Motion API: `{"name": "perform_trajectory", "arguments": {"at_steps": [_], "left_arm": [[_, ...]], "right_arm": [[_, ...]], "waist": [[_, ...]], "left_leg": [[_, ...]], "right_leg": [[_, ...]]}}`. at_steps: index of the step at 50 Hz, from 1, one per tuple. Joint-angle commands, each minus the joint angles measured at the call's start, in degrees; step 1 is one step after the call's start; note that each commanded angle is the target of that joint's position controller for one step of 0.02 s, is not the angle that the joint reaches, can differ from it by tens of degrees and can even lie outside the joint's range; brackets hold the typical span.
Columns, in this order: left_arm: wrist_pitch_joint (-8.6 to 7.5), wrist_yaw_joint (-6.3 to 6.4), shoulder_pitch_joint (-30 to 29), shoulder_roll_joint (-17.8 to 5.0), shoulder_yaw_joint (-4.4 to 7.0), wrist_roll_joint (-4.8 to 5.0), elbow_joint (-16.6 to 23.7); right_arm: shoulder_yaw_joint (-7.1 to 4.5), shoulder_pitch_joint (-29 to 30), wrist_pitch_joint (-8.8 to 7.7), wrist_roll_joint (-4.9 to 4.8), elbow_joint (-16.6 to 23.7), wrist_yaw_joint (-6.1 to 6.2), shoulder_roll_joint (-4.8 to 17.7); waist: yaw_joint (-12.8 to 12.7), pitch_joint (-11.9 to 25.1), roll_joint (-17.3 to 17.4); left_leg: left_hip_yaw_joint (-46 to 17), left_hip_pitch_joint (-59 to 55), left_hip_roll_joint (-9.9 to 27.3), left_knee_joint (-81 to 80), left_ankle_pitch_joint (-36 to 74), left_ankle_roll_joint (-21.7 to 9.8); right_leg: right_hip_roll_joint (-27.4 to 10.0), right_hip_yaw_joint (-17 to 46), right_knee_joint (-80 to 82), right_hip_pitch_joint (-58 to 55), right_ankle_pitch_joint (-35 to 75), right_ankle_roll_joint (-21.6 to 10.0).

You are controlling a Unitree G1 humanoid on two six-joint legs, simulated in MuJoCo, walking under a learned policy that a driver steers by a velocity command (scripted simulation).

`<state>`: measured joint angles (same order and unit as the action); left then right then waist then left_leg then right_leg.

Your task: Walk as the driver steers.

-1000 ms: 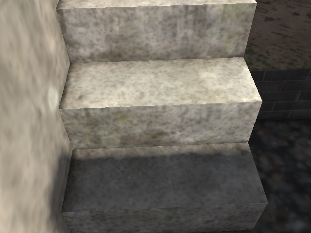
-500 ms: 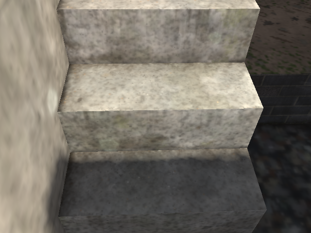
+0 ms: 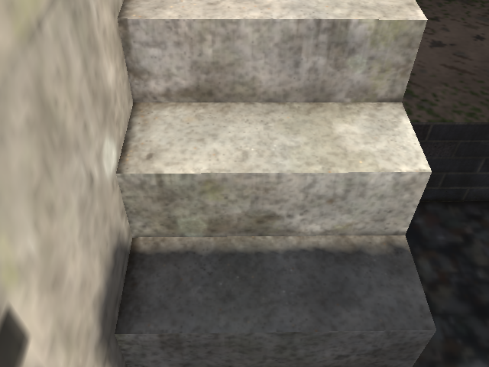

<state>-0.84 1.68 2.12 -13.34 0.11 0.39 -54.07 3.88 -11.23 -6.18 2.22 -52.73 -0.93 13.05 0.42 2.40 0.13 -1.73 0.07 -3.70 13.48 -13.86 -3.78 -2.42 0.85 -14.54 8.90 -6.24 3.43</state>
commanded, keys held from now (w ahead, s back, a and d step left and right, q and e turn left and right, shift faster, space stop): s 0.40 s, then w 0.60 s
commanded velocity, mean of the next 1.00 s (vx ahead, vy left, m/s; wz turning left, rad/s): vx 0.21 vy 0.00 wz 0.00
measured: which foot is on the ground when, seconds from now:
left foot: down 0.00-1.00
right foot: down 0.00-1.00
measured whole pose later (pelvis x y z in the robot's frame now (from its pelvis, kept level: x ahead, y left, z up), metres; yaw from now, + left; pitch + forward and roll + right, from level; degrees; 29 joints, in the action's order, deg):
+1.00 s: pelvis -0.01 -0.01 +0.00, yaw +0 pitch +1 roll -1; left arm 1.9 2.6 5.8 -13.6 0.3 0.5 -57.3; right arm 4.4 -14.0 -5.6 2.2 -50.8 -1.1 12.5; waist 1.2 2.5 0.8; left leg -1.9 2.5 -2.2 16.7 -14.9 -2.4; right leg -1.0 1.1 -15.4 10.2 -5.9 2.1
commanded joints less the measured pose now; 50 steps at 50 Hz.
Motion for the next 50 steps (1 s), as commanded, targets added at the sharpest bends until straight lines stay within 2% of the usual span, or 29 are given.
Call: {"name": "perform_trajectory", "arguments": {"at_steps": [1,4,10,16,20,21,22,23,24,25,29,33,34,37,38,39,41,42,47,50], "left_arm": [[-0.88,0.06,-4.15,-6.38,1.01,-0.03,2.87],[-0.81,-0.11,-1.75,-7.11,1.32,0.11,1.35],[0.33,-0.31,0.73,-7.32,1.97,0.30,-1.10],[1.69,-0.17,2.46,-8.07,2.70,0.54,-2.33],[2.62,0.30,2.65,-8.98,3.29,0.72,-1.82],[2.98,0.27,4.66,-7.03,2.78,0.33,-2.91],[2.92,-0.03,4.50,-6.48,2.50,-0.45,-3.09],[3.08,-0.39,4.22,-6.41,2.40,-1.57,-3.14],[3.54,-0.17,3.90,-8.86,2.81,-0.97,-4.02],[3.58,-0.05,3.99,-8.46,2.62,-0.71,-3.98],[2.81,0.30,3.81,-7.62,1.97,-0.63,-3.88],[2.28,0.60,4.29,-7.54,1.66,-0.38,-3.78],[2.54,0.93,4.56,-6.89,1.53,0.19,-3.94],[2.65,1.20,4.64,-7.00,1.48,0.04,-3.46],[2.54,1.35,4.00,-7.08,1.48,0.37,-2.83],[2.46,1.39,3.67,-6.93,1.44,0.38,-2.55],[2.34,1.40,3.48,-7.02,1.45,0.30,-2.13],[2.43,1.18,3.07,-6.87,1.38,0.39,-1.91],[2.54,0.88,1.81,-7.17,1.48,-0.15,-0.71],[1.84,1.18,0.94,-7.46,1.36,0.08,0.02]], "right_arm": [[-1.35,0.78,-0.75,-0.04,2.47,-0.15,6.56],[-1.99,-1.54,-0.69,-0.18,1.35,-0.61,8.42],[-2.67,-2.18,-0.14,-0.33,0.25,-1.03,8.82],[-3.53,-3.12,0.41,-0.33,0.05,-1.01,9.54],[-4.14,-2.89,0.75,-0.47,1.35,-0.78,10.12],[-3.38,-4.13,0.85,-0.14,0.38,-0.80,7.60],[-3.03,-5.18,1.05,-0.12,-0.59,-0.64,6.51],[-3.07,-6.44,1.44,-0.25,-1.75,-0.28,6.73],[-2.75,-5.98,2.16,-0.10,-0.19,-0.38,5.91],[-2.60,-6.35,2.35,0.22,-0.22,-0.22,5.96],[-2.11,-5.67,2.09,0.20,0.95,0.46,6.09],[-1.79,-5.74,1.53,0.07,1.77,0.64,5.84],[-1.60,-5.54,1.37,0.21,2.25,0.45,5.37],[-1.42,-5.52,1.07,0.02,2.65,0.25,5.16],[-1.25,-5.16,0.71,-0.33,3.14,0.19,4.76],[-1.20,-4.99,0.55,-0.37,3.26,0.16,4.88],[-1.10,-4.77,0.38,-0.29,3.56,0.12,4.79],[-0.96,-4.58,0.28,0.20,3.78,0.19,4.63],[-0.57,-3.62,0.05,-0.10,4.43,0.09,4.26],[-0.35,-2.53,-0.20,-0.03,5.03,-0.28,4.37]], "waist": [[0.16,0.95,0.95],[0.45,1.79,1.41],[0.26,0.60,2.03],[0.32,0.15,1.68],[0.34,0.03,1.78],[-0.18,2.02,1.70],[-0.45,0.34,1.91],[-1.27,-2.01,2.02],[1.10,-3.82,2.39],[0.68,-2.98,2.35],[0.25,-2.24,0.04],[-0.03,-1.87,-0.09],[0.22,-1.35,-1.03],[-0.08,-0.73,-0.22],[0.18,-0.26,-1.12],[0.12,-0.19,-0.56],[0.10,-0.23,0.18],[0.55,-0.43,-0.39],[0.54,-0.31,1.09],[0.81,-0.17,1.51]], "left_leg": [[-7.21,4.56,9.27,-1.65,18.74,4.52],[-6.79,3.09,9.85,0.36,27.39,5.36],[-7.46,5.20,11.21,2.73,31.61,5.79],[-8.08,7.25,11.88,4.89,30.21,5.58],[-8.25,9.28,11.81,6.69,26.60,4.75],[-8.01,9.37,11.27,5.15,19.03,4.37],[-7.93,10.50,10.03,3.08,7.89,4.18],[-7.48,13.34,8.97,1.23,-1.21,3.69],[-5.41,12.56,6.74,1.48,-2.97,3.86],[-5.40,12.47,6.60,1.12,-3.91,3.92],[-5.30,11.84,6.54,0.49,-3.60,3.75],[-5.09,11.30,6.48,0.28,-0.48,3.77],[-4.97,11.07,6.64,0.07,0.97,3.61],[-4.83,10.72,6.63,0.08,3.52,3.55],[-5.05,9.92,6.79,-0.03,4.01,3.83],[-5.02,9.70,6.81,-0.07,4.71,3.93],[-4.99,9.45,6.85,-0.12,6.12,4.00],[-4.88,9.55,6.75,-0.22,6.19,3.95],[-5.03,9.34,7.03,-0.46,7.89,3.50],[-5.65,8.34,7.35,-0.34,9.72,3.76]], "right_leg": [[-4.41,4.70,-1.08,-4.66,13.47,-1.63],[-4.39,4.21,-3.09,-4.67,14.94,-1.90],[-4.85,4.47,-4.83,-3.40,10.99,-1.92],[-5.10,5.05,-6.43,-2.18,8.68,-2.46],[-4.82,5.31,-7.92,-1.14,7.02,-3.01],[-5.01,5.86,-5.46,-3.24,4.13,-3.17],[-4.67,5.95,-3.56,-3.13,1.26,-3.36],[-4.46,6.10,-1.86,-3.95,3.15,-3.76],[-4.08,5.33,-2.76,-1.49,7.14,-5.01],[-3.94,5.09,-2.48,-2.14,7.15,-5.59],[-3.42,4.74,-1.38,-2.74,6.81,-5.75],[-3.26,4.76,-1.22,-3.37,8.68,-5.67],[-3.24,4.69,-1.17,-3.75,9.79,-5.66],[-3.25,4.74,-1.27,-4.62,11.19,-5.63],[-3.38,4.94,-1.11,-4.65,11.73,-5.44],[-3.43,5.00,-1.09,-4.68,12.12,-5.39],[-3.49,5.06,-1.04,-4.80,12.77,-5.28],[-3.12,4.74,-1.45,-4.69,13.01,-5.21],[-3.11,4.65,-1.40,-4.85,12.86,-4.69],[-3.47,4.76,-0.93,-4.40,13.93,-3.93]]}}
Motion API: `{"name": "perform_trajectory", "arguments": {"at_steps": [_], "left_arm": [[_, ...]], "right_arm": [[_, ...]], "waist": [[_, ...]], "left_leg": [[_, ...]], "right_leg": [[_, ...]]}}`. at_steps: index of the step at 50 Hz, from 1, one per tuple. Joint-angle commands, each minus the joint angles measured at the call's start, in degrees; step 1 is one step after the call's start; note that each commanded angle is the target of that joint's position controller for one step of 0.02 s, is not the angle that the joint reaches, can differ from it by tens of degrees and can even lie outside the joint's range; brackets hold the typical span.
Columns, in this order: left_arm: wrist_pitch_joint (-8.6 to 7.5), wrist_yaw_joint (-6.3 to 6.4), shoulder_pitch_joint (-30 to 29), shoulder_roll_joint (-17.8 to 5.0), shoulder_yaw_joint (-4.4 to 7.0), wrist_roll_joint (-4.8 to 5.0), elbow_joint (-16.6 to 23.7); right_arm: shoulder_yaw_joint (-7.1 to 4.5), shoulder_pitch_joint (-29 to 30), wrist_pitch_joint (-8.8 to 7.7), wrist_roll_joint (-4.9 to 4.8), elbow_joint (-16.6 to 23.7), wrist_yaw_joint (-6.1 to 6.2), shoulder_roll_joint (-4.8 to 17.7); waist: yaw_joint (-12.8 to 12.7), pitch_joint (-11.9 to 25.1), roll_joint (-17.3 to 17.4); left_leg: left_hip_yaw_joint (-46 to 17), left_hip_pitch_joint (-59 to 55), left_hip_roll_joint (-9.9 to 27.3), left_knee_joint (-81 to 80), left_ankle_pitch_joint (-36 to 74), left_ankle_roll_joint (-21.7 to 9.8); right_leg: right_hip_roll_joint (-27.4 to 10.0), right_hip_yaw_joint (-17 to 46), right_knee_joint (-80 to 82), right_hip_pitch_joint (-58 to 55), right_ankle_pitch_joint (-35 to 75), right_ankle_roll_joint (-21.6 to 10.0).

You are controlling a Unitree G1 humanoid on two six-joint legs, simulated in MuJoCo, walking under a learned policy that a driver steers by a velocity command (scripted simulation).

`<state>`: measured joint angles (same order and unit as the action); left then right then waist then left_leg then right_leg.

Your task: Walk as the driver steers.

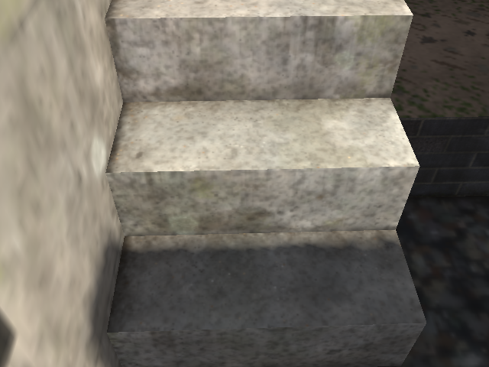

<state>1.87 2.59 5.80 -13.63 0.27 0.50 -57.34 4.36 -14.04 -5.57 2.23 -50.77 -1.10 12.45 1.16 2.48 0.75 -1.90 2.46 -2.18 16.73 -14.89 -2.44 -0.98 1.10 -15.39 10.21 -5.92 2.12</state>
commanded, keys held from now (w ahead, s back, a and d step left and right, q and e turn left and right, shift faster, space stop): w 0.28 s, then no key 0.72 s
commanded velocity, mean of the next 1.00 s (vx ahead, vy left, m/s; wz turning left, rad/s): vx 0.24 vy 0.00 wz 0.00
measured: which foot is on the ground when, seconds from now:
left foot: down 0.00-1.00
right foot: down 0.00-1.00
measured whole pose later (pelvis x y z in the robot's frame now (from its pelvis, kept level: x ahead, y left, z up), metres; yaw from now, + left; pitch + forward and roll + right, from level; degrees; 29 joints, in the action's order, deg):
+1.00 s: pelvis +0.00 +0.00 +0.00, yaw +1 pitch +1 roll -1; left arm 1.6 1.3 8.3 -14.6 1.8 0.1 -61.1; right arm 1.6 -16.9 -4.3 1.6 -54.3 -1.5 15.3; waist 0.0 1.0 0.5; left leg -2.8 3.3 -2.3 19.2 -16.3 -2.4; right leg -1.2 1.0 -17.7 10.7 -7.5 2.4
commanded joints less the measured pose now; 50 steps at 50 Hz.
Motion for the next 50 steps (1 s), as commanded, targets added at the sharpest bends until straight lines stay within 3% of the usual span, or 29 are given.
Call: {"name": "perform_trajectory", "arguments": {"at_steps": [1,4,5,6,7,8,14,17,31,42,43,44,45,47,49,50], "left_arm": [[-1.09,0.24,-3.49,-7.00,1.16,0.72,3.51],[-1.60,-0.30,-4.99,-7.22,0.95,0.54,4.57],[-1.76,-0.46,-4.76,-6.95,0.86,0.83,4.34],[-1.88,-0.56,-4.99,-6.41,0.68,0.33,4.71],[-2.20,-0.79,-5.99,-6.10,0.60,-0.25,5.17],[-2.50,-0.73,-5.83,-5.16,0.31,-0.45,5.24],[-3.15,-0.71,-6.51,-6.57,0.35,-0.19,5.27],[-3.41,-0.84,-5.31,-7.17,0.64,-0.01,4.30],[-1.98,-0.96,-1.81,-7.45,1.84,0.15,0.89],[-1.08,-0.77,0.44,-7.57,2.49,0.37,-0.43],[-1.39,-1.18,0.75,-7.55,2.47,-0.63,-0.66],[-1.68,-1.13,1.08,-7.94,2.66,-0.88,-0.86],[-1.94,-1.13,0.84,-7.78,2.56,-0.29,-0.93],[-1.25,-1.41,2.11,-7.62,2.66,-0.98,-2.03],[-0.24,-1.09,2.35,-9.18,3.06,-0.20,-2.26],[0.25,-1.04,2.20,-8.85,3.01,-0.32,-2.11]], "right_arm": [[-1.01,0.51,-0.63,0.36,3.34,-0.22,5.94],[-0.81,1.12,-0.50,0.18,3.79,-0.08,5.61],[-0.77,1.69,-0.34,0.56,3.60,0.27,5.67],[-0.91,1.44,-0.28,0.90,3.72,0.40,6.28],[-1.10,1.43,-0.47,0.18,2.89,0.60,6.75],[-1.35,1.86,-0.80,0.21,2.84,0.51,7.42],[-1.60,2.22,-1.18,-0.16,2.48,0.10,7.43],[-2.05,0.76,-1.27,-0.12,1.73,-0.29,8.78],[-3.16,-1.38,-0.55,-0.27,-0.71,-0.48,9.87],[-3.52,-3.20,-0.32,-0.21,-1.62,-0.49,9.45],[-3.77,-4.06,0.04,-0.06,-2.53,-0.21,10.07],[-3.75,-4.34,0.31,-0.43,-2.55,-0.19,9.48],[-3.94,-4.79,0.48,-0.43,-2.58,-0.07,9.90],[-4.38,-5.58,0.39,-0.51,-2.57,-0.01,10.23],[-3.95,-5.61,0.96,-0.91,-1.19,-0.42,8.67],[-3.84,-6.19,1.31,-0.80,-1.16,-0.32,8.27]], "waist": [[0.08,0.55,0.68],[0.09,0.25,0.84],[-0.07,-0.07,0.76],[0.02,-0.67,-0.03],[-0.64,-0.27,-1.20],[-1.42,0.21,-0.94],[-0.94,1.32,0.61],[-0.49,1.76,0.58],[-0.54,0.15,0.89],[-0.57,-0.86,0.40],[-1.28,-1.47,2.53],[-1.77,-1.67,2.39],[-1.55,-1.88,0.98],[-1.46,-1.73,-1.16],[-0.34,-0.80,1.07],[-0.46,-0.49,0.63]], "left_leg": [[-5.76,5.08,5.75,-3.50,11.31,2.54],[-6.77,4.12,6.32,-3.63,10.54,2.06],[-6.98,4.57,6.39,-3.88,10.22,2.19],[-7.00,5.08,6.49,-4.79,8.64,2.17],[-7.82,5.05,7.27,-5.33,9.66,2.22],[-7.99,5.01,7.42,-5.44,10.11,2.16],[-7.36,1.89,7.46,-4.38,18.63,2.85],[-6.94,0.36,7.79,-3.07,25.85,3.51],[-7.52,2.70,8.72,-0.92,27.34,4.11],[-7.39,4.92,8.28,-0.72,19.68,3.69],[-7.19,5.67,7.82,-0.66,17.41,3.51],[-7.12,5.76,7.61,-0.56,15.97,3.28],[-7.30,5.48,7.54,-0.73,15.20,3.62],[-6.34,6.46,7.43,-0.77,16.25,3.45],[-5.33,5.39,6.32,0.77,17.14,3.24],[-5.49,5.58,6.36,0.81,16.74,3.09]], "right_leg": [[-4.77,3.94,-0.57,-5.44,12.53,-3.05],[-4.98,4.32,-0.21,-4.35,12.11,-2.23],[-4.99,4.34,0.27,-4.72,12.38,-2.00],[-4.98,4.46,0.66,-5.16,12.27,-1.42],[-5.31,4.29,0.60,-5.73,11.93,-0.57],[-5.06,4.62,0.59,-6.49,11.34,-0.74],[-5.54,4.71,0.46,-5.81,12.98,-0.64],[-5.62,4.48,-0.58,-5.93,15.62,-0.60],[-5.73,4.43,-2.55,-4.81,10.76,-0.87],[-5.76,5.11,-2.11,-4.85,10.12,-1.71],[-5.63,4.96,-2.12,-4.55,8.48,-2.08],[-5.91,5.21,-1.39,-4.51,8.60,-2.20],[-5.86,5.13,-1.64,-3.93,9.49,-2.49],[-5.66,5.23,-1.80,-5.48,13.64,-2.99],[-5.81,4.85,-3.34,-4.59,16.45,-4.13],[-5.70,4.77,-3.43,-4.73,15.48,-4.23]]}}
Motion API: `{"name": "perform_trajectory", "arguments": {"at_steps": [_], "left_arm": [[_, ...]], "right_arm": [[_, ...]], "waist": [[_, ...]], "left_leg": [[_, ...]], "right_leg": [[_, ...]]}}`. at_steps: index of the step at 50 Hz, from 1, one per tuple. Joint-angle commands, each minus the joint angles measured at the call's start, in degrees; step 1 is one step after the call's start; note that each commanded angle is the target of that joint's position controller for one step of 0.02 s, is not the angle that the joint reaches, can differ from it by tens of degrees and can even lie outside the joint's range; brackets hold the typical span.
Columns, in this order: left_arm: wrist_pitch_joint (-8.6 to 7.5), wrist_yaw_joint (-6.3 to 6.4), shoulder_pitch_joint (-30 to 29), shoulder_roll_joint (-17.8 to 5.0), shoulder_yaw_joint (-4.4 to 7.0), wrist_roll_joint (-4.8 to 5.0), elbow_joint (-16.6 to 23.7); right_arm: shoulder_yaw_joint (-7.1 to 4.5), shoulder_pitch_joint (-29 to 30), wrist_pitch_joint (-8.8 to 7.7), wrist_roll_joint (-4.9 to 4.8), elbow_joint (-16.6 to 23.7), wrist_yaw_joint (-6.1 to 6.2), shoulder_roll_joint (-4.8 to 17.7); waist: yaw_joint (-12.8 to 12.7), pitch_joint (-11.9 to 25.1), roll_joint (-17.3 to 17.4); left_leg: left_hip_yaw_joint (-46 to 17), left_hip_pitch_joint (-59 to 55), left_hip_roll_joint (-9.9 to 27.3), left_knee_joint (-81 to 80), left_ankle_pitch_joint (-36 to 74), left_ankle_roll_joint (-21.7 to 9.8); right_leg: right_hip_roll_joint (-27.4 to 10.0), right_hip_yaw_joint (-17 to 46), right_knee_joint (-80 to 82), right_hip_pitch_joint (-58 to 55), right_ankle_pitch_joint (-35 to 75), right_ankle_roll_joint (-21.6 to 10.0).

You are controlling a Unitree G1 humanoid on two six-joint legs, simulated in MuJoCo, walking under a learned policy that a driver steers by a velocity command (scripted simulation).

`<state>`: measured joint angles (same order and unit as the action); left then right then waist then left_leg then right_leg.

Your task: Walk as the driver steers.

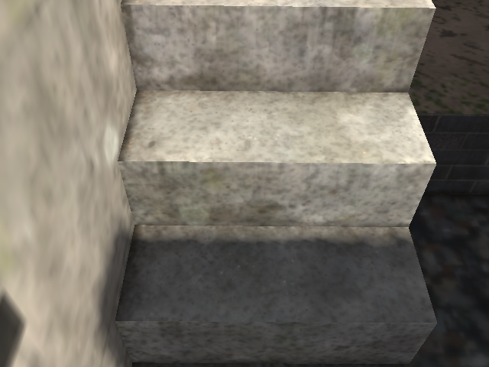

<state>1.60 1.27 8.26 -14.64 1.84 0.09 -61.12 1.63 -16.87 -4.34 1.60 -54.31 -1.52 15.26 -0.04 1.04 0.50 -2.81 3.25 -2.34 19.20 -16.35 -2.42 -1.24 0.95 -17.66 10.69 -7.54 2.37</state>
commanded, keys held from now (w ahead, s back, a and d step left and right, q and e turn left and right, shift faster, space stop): no key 0.72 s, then w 0.28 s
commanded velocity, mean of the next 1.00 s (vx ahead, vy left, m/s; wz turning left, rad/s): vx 0.07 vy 0.00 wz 0.00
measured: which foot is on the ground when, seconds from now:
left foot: down 0.00-1.00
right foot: down 0.00-1.00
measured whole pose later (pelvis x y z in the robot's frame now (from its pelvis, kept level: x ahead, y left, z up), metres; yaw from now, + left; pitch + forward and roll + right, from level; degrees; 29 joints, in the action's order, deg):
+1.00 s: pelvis -0.01 +0.00 +0.00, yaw -1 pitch +1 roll -1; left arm 2.6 2.8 10.7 -13.4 1.1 0.7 -58.7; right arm 3.3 -17.0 -5.8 2.1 -50.5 -0.8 11.9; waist 0.6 1.9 0.5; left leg -2.1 4.2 -2.1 17.9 -14.5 -2.0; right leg -1.0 2.3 -15.9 11.8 -5.2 2.2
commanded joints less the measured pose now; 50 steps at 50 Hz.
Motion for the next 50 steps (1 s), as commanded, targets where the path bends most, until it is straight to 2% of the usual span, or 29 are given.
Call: {"name": "perform_trajectory", "arguments": {"at_steps": [1,4,16,20,21,22,23,26,27,28,36,37,39,41,44,47,50], "left_arm": [[0.80,0.30,-0.34,-7.36,1.37,-0.02,1.69],[1.19,0.44,-0.28,-6.88,1.30,-0.10,1.47],[1.53,0.95,1.28,-7.07,1.22,-0.11,0.85],[1.55,1.02,1.70,-6.92,1.17,-0.10,0.78],[1.93,1.36,2.05,-6.40,1.14,0.48,0.42],[2.12,1.52,2.29,-6.35,1.14,0.47,0.46],[2.18,1.73,2.05,-6.52,1.22,0.80,0.87],[2.22,1.89,2.64,-6.61,1.34,0.63,1.03],[2.39,1.71,2.28,-6.56,1.32,0.77,1.17],[2.49,1.63,2.66,-6.20,1.29,0.70,1.26],[2.50,1.59,3.62,-6.23,1.43,0.58,1.90],[2.54,1.64,3.72,-5.74,1.26,0.51,1.97],[2.53,1.79,2.77,-5.15,0.96,0.34,2.63],[2.25,1.93,1.74,-5.48,0.90,0.01,3.32],[1.37,1.94,1.28,-5.35,0.60,0.16,4.15],[0.46,1.79,1.32,-5.09,0.24,0.66,4.78],[-0.02,1.65,0.88,-5.41,0.12,0.75,5.44]], "right_arm": [[-1.06,-3.59,0.31,-0.13,2.48,0.15,5.37],[-1.09,-3.80,0.57,0.15,2.94,0.24,5.48],[-1.26,-5.51,0.17,0.22,3.69,0.35,4.46],[-1.32,-5.98,0.05,0.22,3.90,0.35,4.14],[-1.21,-5.75,-0.06,0.46,4.31,0.17,3.72],[-1.24,-5.87,-0.14,0.41,4.28,0.05,3.81],[-1.14,-5.54,-0.50,0.06,4.61,-0.07,3.42],[-1.17,-5.62,-0.76,0.07,4.53,-0.22,3.59],[-1.15,-5.58,-0.90,0.55,4.72,-0.16,3.62],[-1.13,-5.58,-0.98,0.62,4.60,-0.15,3.64],[-1.04,-5.05,-1.33,0.40,4.72,-0.23,3.35],[-0.86,-4.72,-1.31,0.52,4.73,-0.10,2.97],[-0.44,-2.92,-1.27,0.75,5.20,0.28,2.31],[-0.15,-1.46,-1.44,0.63,5.80,0.73,2.03],[0.11,-1.29,-1.91,0.45,6.12,1.04,2.26],[0.31,-1.79,-2.18,0.47,6.25,0.98,2.54],[0.55,-1.37,-2.15,0.38,6.72,0.86,2.38]], "waist": [[0.69,1.12,0.41],[0.64,0.16,-0.47],[0.27,-2.28,0.24],[0.24,-2.53,0.47],[0.59,-2.13,-0.43],[0.46,-2.11,-0.11],[0.73,-1.73,-0.80],[0.67,-2.01,0.67],[1.39,-2.59,-0.20],[1.06,-2.59,0.44],[1.13,-2.48,0.74],[0.95,-1.83,1.16],[0.55,-2.95,1.81],[0.50,-3.88,2.27],[0.69,-3.20,1.42],[0.95,-0.92,-0.20],[1.10,1.16,-0.58]], "left_leg": [[-4.71,5.00,6.53,-1.65,17.12,2.97],[-4.98,6.44,6.49,-2.10,13.02,2.96],[-5.35,9.77,6.43,-3.81,4.93,2.89],[-5.41,10.21,6.46,-4.14,3.75,2.79],[-5.27,10.24,6.58,-4.42,4.20,2.62],[-5.26,10.42,6.54,-4.44,4.21,2.59],[-5.58,10.00,6.83,-4.62,4.54,2.96],[-5.54,10.13,6.82,-4.77,4.20,3.18],[-5.67,10.34,6.88,-4.96,4.05,3.01],[-5.74,10.69,6.90,-5.07,3.61,2.90],[-5.85,11.02,7.04,-5.31,3.22,2.64],[-5.94,11.08,6.91,-6.14,0.21,2.48],[-6.46,13.05,6.69,-8.38,-7.81,1.98],[-6.48,13.79,6.48,-9.45,-10.95,1.47],[-5.91,12.09,6.08,-8.91,-7.31,1.19],[-4.92,8.76,5.58,-6.96,1.20,1.47],[-4.15,6.09,5.34,-5.43,8.44,1.82]], "right_leg": [[-5.33,4.92,-1.05,-5.20,16.06,-4.40],[-5.18,5.08,-0.75,-4.82,14.10,-4.23],[-5.06,5.79,0.30,-3.80,8.45,-4.15],[-5.03,5.93,0.52,-3.51,7.55,-4.13],[-4.96,5.83,0.61,-3.75,8.35,-4.12],[-4.97,5.87,0.63,-3.98,8.38,-4.11],[-5.23,6.24,0.81,-4.15,8.65,-3.96],[-5.33,6.45,1.09,-4.01,8.09,-3.95],[-4.84,6.21,0.67,-3.46,8.06,-3.91],[-4.91,6.34,0.95,-3.65,7.71,-3.87],[-4.97,6.49,1.20,-3.85,8.05,-3.82],[-4.66,6.20,1.61,-4.25,6.35,-3.78],[-4.03,5.75,2.47,-4.31,3.27,-3.62],[-3.41,5.30,2.69,-3.95,2.37,-3.52],[-3.38,5.24,2.79,-3.78,4.94,-3.76],[-3.91,5.49,2.31,-4.29,10.47,-4.16],[-4.05,5.35,1.52,-5.05,14.24,-4.25]]}}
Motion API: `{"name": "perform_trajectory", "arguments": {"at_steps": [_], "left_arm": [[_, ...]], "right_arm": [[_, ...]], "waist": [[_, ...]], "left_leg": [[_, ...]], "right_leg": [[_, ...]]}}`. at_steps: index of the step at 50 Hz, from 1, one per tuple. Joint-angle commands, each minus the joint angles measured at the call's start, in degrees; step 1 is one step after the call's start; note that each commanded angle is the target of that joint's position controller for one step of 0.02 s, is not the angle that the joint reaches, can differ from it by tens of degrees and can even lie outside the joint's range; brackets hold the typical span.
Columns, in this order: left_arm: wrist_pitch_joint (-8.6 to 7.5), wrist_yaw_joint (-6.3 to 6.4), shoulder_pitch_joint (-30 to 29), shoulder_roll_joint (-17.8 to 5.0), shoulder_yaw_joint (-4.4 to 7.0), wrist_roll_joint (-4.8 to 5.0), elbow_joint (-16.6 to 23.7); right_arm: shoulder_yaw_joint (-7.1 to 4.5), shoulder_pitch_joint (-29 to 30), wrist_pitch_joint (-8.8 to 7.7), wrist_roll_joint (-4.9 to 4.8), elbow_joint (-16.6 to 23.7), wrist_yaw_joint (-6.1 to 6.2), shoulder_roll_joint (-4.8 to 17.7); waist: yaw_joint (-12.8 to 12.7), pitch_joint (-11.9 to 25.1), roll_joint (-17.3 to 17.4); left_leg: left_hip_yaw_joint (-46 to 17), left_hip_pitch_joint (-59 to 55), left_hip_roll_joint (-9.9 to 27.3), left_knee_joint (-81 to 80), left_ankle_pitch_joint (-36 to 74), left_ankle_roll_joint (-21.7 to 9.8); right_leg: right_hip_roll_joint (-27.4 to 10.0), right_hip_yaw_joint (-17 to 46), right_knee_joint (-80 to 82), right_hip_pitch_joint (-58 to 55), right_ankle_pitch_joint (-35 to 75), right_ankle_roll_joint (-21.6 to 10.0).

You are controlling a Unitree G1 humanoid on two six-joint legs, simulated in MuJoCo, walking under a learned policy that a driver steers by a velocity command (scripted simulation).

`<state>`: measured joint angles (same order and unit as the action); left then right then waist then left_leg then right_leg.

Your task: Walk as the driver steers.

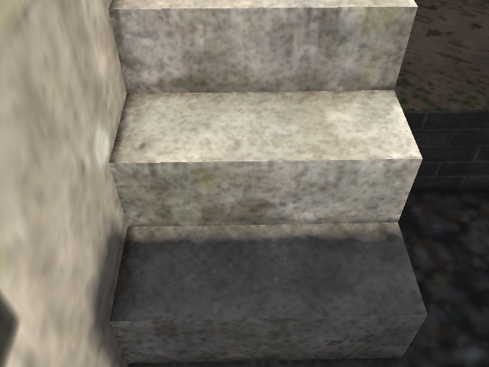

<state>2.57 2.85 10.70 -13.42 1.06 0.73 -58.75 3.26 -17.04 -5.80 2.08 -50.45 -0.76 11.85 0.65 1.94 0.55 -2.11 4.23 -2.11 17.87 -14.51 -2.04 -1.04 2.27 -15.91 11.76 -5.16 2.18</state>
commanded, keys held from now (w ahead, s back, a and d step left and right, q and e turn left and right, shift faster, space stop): w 1.00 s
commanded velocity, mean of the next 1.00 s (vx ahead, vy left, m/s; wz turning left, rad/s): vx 0.46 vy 0.00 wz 0.00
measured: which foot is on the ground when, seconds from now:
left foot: down 0.00-1.00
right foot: down 0.00-1.00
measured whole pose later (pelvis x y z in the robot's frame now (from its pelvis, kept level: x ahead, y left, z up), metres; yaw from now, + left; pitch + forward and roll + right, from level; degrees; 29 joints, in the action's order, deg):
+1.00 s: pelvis +0.03 +0.02 +0.00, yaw +1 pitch +1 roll -1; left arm -1.1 2.4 5.4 -15.4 1.1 0.6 -54.7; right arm 3.8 -12.1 -5.6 2.4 -50.9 -1.6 14.4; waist 1.2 1.9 -0.5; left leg -3.5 -1.5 -3.7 12.8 -14.5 -3.8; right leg -3.0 1.8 -13.2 6.8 -7.1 4.6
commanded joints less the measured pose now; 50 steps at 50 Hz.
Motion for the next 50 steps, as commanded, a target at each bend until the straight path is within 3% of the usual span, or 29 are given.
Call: {"name": "perform_trajectory", "arguments": {"at_steps": [1,13,15,17,18,19,20,23,35,37,41,50], "left_arm": [[-1.04,0.03,-1.81,-6.64,0.86,0.08,3.32],[-1.24,-0.45,-5.87,-7.19,0.79,-0.47,5.90],[-1.86,-0.09,-7.15,-7.31,0.67,0.57,6.34],[-2.34,-0.39,-8.40,-7.74,0.51,0.40,7.19],[-2.56,-0.62,-8.49,-6.72,0.29,0.22,7.23],[-3.02,-0.73,-9.66,-5.30,-0.12,-0.54,7.69],[-3.32,-0.82,-9.64,-5.47,-0.16,-0.59,7.72],[-4.05,-0.88,-9.75,-7.03,0.07,-0.25,7.38],[-4.16,-1.13,-11.17,-7.00,-0.09,-0.41,7.36],[-4.17,-0.55,-9.38,-8.29,0.58,-0.03,6.52],[-4.32,-0.08,-9.83,-7.94,0.83,-0.14,7.21],[-4.37,-0.28,-8.50,-8.21,1.22,-0.12,7.66]], "right_arm": [[-0.99,-0.91,-0.65,-0.11,3.02,0.08,5.69],[-0.24,2.54,-0.49,-0.17,4.35,-0.21,5.83],[-0.20,3.66,-0.40,0.28,4.91,-0.51,6.39],[-0.09,3.96,-0.32,0.12,5.10,-0.48,6.37],[-0.13,4.36,-0.13,0.83,4.84,-0.10,6.73],[-0.49,3.97,-0.60,0.28,3.89,0.06,7.49],[-0.55,4.70,-0.85,0.10,4.02,0.03,7.77],[-0.71,5.16,-1.23,-0.01,3.85,-0.19,8.02],[-0.66,5.82,-0.85,-0.19,2.53,-0.33,9.08],[-0.91,5.92,-0.65,0.67,3.12,-0.58,9.21],[-0.88,6.26,-0.60,0.44,2.86,-0.81,9.07],[-0.98,5.97,-0.48,0.25,2.55,-0.72,9.40]], "waist": [[0.37,0.62,-0.54],[0.30,1.19,0.62],[0.40,1.31,1.09],[0.44,1.11,0.99],[0.27,0.33,0.34],[-0.78,0.81,-1.34],[-0.89,0.40,-0.77],[-0.66,1.16,0.51],[-0.31,2.29,1.04],[0.40,1.56,-1.19],[0.42,0.72,0.77],[0.55,1.91,0.86]], "left_leg": [[-4.76,4.70,5.09,-3.89,7.85,1.51],[-4.91,2.82,5.52,-3.72,15.06,1.77],[-5.59,1.77,5.53,-3.74,15.42,2.18],[-6.48,0.88,6.01,-3.65,14.99,1.95],[-6.54,1.64,6.18,-4.60,12.09,1.95],[-7.67,2.49,6.99,-5.50,11.36,1.77],[-7.68,2.40,7.05,-5.74,12.15,1.80],[-7.15,0.51,7.05,-5.21,17.24,2.33],[-7.34,-1.81,7.32,-4.66,23.66,2.90],[-7.28,-2.16,7.07,-5.49,18.29,2.93],[-7.49,-1.19,7.06,-5.94,19.47,3.14],[-7.60,-3.68,7.38,-5.28,25.81,3.48]], "right_leg": [[-4.28,4.00,-0.36,-6.35,12.46,-4.01],[-4.55,3.59,-0.63,-7.81,14.98,-2.88],[-4.62,3.09,-0.66,-6.78,13.60,-2.72],[-4.74,3.43,-0.34,-5.94,13.25,-2.04],[-4.73,3.69,0.91,-6.25,12.68,-1.38],[-4.71,3.69,0.81,-7.75,11.32,-0.79],[-4.84,3.90,1.03,-7.67,11.59,-0.59],[-5.11,3.95,0.94,-7.53,13.16,-0.43],[-5.41,3.34,0.89,-7.76,13.77,0.27],[-5.37,2.96,1.48,-7.56,12.83,0.96],[-5.68,3.07,1.61,-8.35,13.90,1.03],[-5.85,2.79,1.06,-8.36,14.88,1.46]]}}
